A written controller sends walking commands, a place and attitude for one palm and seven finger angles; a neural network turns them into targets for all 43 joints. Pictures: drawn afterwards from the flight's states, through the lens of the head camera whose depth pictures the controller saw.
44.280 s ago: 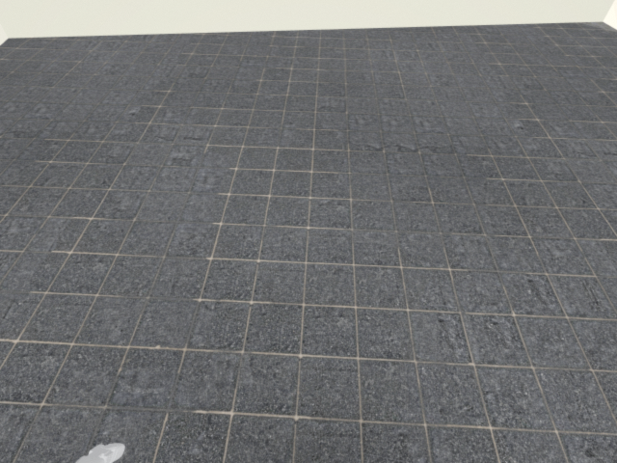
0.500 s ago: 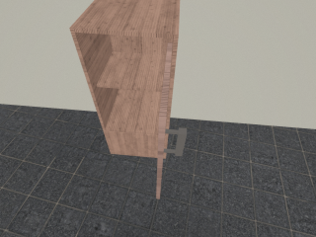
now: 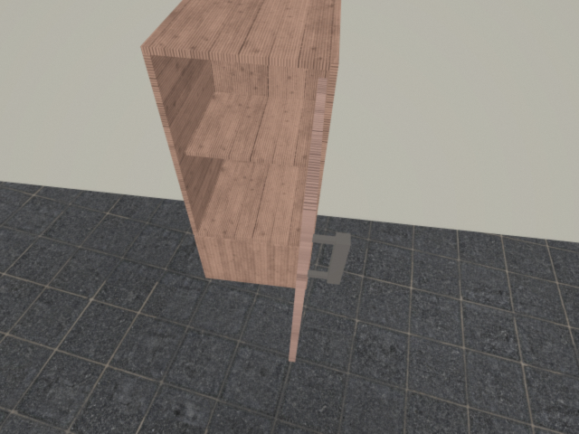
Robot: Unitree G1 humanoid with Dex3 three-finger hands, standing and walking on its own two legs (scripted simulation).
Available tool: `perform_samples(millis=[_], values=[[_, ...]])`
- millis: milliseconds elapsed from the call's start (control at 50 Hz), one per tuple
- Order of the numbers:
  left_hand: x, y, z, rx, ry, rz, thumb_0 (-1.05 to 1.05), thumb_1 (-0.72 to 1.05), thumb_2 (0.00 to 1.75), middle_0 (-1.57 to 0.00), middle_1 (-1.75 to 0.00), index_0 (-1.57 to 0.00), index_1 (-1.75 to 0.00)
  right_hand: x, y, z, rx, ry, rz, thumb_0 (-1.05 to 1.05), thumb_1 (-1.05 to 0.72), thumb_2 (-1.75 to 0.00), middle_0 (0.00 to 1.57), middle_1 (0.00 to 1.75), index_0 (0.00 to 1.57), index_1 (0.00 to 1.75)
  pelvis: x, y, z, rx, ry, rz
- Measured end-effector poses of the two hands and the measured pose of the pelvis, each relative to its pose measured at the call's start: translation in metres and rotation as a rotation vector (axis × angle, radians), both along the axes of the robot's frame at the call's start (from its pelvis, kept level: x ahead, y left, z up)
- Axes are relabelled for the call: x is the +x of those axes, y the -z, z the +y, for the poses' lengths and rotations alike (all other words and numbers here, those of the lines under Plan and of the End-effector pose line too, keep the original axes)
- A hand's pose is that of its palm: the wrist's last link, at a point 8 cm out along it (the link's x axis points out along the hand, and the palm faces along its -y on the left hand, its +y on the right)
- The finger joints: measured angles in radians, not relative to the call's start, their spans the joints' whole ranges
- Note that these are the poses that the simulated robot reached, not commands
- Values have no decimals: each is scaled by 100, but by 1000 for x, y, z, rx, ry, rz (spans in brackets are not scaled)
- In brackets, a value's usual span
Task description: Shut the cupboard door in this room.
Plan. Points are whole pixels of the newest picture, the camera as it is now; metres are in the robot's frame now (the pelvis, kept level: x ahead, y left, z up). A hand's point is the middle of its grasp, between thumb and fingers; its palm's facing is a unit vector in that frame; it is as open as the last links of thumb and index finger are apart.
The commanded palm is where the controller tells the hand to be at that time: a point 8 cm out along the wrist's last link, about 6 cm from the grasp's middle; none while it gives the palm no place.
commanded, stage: walk around to get in front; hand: left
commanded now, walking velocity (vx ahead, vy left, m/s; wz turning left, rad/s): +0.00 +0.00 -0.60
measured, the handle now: (326, 258) +0.41 -0.03 -0.04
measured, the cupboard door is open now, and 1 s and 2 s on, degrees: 90 90 90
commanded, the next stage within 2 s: none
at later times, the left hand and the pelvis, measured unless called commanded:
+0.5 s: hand out of the picture +0.07 +0.14 -0.17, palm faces -0.17 -0.95 -0.26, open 7.4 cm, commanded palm none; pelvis -0.01 -0.04 -0.01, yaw -14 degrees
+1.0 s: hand (192, 395) +0.21 +0.18 -0.17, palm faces -0.44 -0.86 -0.25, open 7.4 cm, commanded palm none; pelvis +0.03 +0.01 +0.00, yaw -32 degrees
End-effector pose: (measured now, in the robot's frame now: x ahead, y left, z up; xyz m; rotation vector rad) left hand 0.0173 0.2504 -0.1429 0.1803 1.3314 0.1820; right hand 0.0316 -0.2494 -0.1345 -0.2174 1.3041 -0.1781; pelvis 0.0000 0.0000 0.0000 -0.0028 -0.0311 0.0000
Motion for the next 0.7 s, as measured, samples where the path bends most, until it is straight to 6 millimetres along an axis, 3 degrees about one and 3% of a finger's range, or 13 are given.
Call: perform_samples(millis=[180,260,360,540,700], values=[[28,-1,8,47,66,-3,1,91,90,-20,-30,-20,-30,-5,13,0,19,75,-35,1,-91,-90,20,30,20,30,-6,10,-4,28,85,8],[43,-2,-7,61,104,2,1,91,90,-20,-30,-20,-30,-17,28,-6,59,125,-23,1,-91,-90,20,30,20,30,-5,16,-17,36,131,8],[57,1,-35,68,145,-45,1,91,90,-20,-30,-20,-30,-26,47,-26,89,174,13,1,-91,-90,20,30,20,30,-6,27,-36,26,167,14],[63,-11,-66,21,222,3,1,91,90,-21,-30,-20,-30,-6,17,-58,40,230,-93,1,-91,-90,20,30,20,30,-6,7,-44,56,270,40],[97,-11,-54,15,305,-33,1,91,90,-21,-30,-21,-30,9,-2,-61,-16,281,-186,1,-91,-90,19,30,20,30,2,5,-30,51,359,55]])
